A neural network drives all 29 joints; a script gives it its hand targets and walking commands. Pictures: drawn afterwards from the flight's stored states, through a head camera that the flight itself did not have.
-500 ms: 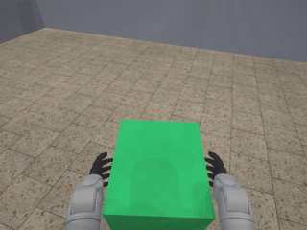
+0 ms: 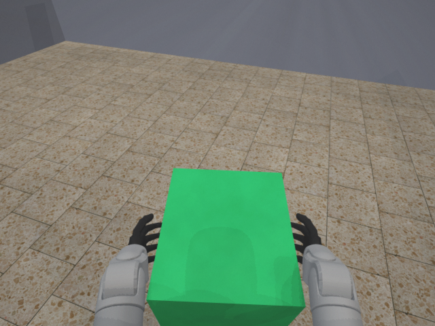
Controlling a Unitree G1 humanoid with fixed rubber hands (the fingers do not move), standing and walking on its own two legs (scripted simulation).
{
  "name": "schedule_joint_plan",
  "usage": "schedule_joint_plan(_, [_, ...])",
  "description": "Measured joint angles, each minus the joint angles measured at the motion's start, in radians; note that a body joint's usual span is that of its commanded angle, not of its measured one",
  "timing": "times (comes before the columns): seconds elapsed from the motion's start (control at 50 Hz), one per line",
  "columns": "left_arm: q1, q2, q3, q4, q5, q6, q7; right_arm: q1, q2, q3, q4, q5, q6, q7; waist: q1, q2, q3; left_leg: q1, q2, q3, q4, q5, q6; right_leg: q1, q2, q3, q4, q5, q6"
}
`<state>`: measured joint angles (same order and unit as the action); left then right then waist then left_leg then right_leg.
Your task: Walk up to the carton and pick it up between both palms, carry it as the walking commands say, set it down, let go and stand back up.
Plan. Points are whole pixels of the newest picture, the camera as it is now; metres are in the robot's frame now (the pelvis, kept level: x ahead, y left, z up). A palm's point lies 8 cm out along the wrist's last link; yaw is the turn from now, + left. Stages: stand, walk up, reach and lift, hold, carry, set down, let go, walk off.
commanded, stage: hold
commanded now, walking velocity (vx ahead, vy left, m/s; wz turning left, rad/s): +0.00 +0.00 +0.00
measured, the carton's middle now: (224, 253) +0.31 +0.00 -0.03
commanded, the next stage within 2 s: carry in 0.32 s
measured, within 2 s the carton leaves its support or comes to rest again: neither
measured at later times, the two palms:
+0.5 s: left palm (141, 252) +0.26 +0.16 +0.04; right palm (317, 252) +0.27 -0.17 +0.04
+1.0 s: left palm (181, 281) +0.20 +0.08 +0.05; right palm (380, 298) +0.19 -0.25 +0.04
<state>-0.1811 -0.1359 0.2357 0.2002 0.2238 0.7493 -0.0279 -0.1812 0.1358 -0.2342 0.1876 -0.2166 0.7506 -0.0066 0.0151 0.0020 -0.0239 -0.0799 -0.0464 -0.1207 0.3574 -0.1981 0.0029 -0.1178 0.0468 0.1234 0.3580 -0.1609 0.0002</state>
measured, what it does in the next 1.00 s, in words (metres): shifts its weight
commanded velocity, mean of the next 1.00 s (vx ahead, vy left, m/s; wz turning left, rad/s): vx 0.00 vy -0.14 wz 0.00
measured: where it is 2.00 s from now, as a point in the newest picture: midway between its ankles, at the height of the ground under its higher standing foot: outside the picture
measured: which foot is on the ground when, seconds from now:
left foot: down 0.00-0.94, up 0.96-1.00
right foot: down 0.00-1.00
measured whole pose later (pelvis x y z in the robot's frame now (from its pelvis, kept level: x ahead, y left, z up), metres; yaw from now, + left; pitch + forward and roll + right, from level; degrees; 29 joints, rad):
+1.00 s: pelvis -0.05 -0.07 -0.03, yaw -2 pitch +2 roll +0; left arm -0.13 -0.13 0.18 -0.28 0.09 1.24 0.07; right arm -0.11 0.13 -0.17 -0.28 -0.07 1.21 -0.09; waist -0.01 0.02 -0.12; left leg -0.51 0.12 0.02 0.91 -0.49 -0.05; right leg -0.47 0.03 -0.16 0.65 -0.21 -0.12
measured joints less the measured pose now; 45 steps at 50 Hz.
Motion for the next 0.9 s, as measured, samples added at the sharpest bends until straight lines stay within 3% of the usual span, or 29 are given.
schedule_joint_plan(0.32, [0.048, 0.006, -0.024, -0.053, -0.016, 0.006, 0.004, 0.038, -0.004, 0.033, -0.042, 0.016, 0.007, -0.006, -0.001, 0.001, 0.006, 0.014, 0.007, -0.009, -0.021, 0.006, -0.005, 0.019, 0.004, -0.009, -0.028, 0.008, -0.006])
schedule_joint_plan(0.38, [0.047, 0.012, -0.031, -0.101, -0.040, 0.030, 0.015, 0.032, -0.004, 0.040, -0.085, 0.040, 0.030, -0.018, -0.001, 0.000, -0.018, -0.081, 0.006, 0.001, 0.086, -0.036, -0.006, -0.074, 0.013, -0.011, 0.069, -0.025, -0.007])
schedule_joint_plan(0.5, [0.032, 0.046, -0.033, -0.243, -0.103, 0.137, 0.031, 0.015, -0.002, 0.081, -0.197, 0.084, 0.106, -0.054, 0.009, -0.032, -0.052, -0.213, 0.019, 0.046, 0.240, -0.107, -0.015, -0.232, 0.011, -0.048, 0.250, -0.102, -0.015])
schedule_joint_plan(0.56, [0.038, 0.057, -0.045, -0.306, -0.139, 0.217, 0.054, 0.024, -0.003, 0.092, -0.266, 0.103, 0.185, -0.070, 0.011, -0.008, -0.070, -0.252, 0.054, 0.050, 0.279, -0.126, -0.030, -0.268, 0.003, -0.109, 0.269, -0.139, -0.015])
schedule_joint_plan(0.62, [0.032, 0.060, -0.051, -0.368, -0.164, 0.306, 0.073, 0.035, -0.005, 0.097, -0.345, 0.122, 0.274, -0.087, 0.011, 0.016, -0.078, -0.284, 0.087, 0.050, 0.308, -0.139, -0.049, -0.283, 0.006, -0.156, 0.239, -0.050, -0.036])
schedule_joint_plan(0.68, [0.007, 0.040, -0.061, -0.402, -0.165, 0.371, 0.089, 0.047, -0.010, 0.072, -0.417, 0.138, 0.342, -0.090, -0.009, 0.030, -0.083, -0.332, 0.118, 0.066, 0.361, -0.178, -0.040, -0.305, 0.021, -0.188, 0.252, -0.069, -0.063])
schedule_joint_plan(0.72, [0.001, 0.018, -0.066, -0.414, -0.151, 0.399, 0.092, 0.061, -0.013, 0.051, -0.451, 0.150, 0.373, -0.090, -0.024, 0.010, -0.091, -0.351, 0.122, 0.101, 0.382, -0.254, -0.026, -0.322, 0.009, -0.202, 0.265, -0.079, -0.072])
schedule_joint_plan(0.78, [0.033, 0.002, -0.072, -0.454, -0.138, 0.428, 0.094, 0.064, -0.007, 0.037, -0.476, 0.158, 0.417, -0.089, -0.045, -0.027, -0.095, -0.340, 0.128, 0.137, 0.327, -0.162, -0.019, -0.336, -0.005, -0.199, 0.272, -0.074, -0.076])
schedule_joint_plan(0.82, [0.051, 0.006, -0.078, -0.487, -0.138, 0.447, 0.097, 0.056, -0.006, 0.040, -0.484, 0.163, 0.437, -0.089, -0.060, -0.032, -0.088, -0.336, 0.140, 0.149, 0.310, -0.067, -0.038, -0.346, -0.004, -0.201, 0.293, -0.076, -0.080])
schedule_joint_plan(0.9, [0.075, 0.008, -0.058, -0.521, -0.138, 0.479, 0.098, 0.055, -0.006, 0.070, -0.466, 0.162, 0.448, -0.091, -0.056, -0.008, -0.092, -0.339, 0.167, 0.154, 0.335, -0.105, -0.083, -0.362, -0.008, -0.227, 0.338, -0.153, -0.047])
